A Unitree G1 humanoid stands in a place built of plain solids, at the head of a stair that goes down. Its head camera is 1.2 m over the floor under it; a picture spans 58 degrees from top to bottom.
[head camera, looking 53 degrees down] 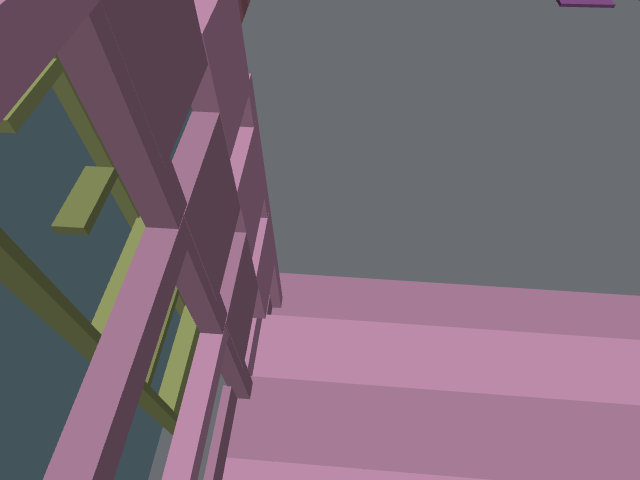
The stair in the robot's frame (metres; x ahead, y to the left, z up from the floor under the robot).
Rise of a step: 0.17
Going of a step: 0.28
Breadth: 1.70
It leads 4 degrees to the right of straight ahead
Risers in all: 3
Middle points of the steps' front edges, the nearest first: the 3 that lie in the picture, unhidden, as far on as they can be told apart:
0.37 -0.61 0.00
0.65 -0.63 -0.17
0.93 -0.65 -0.34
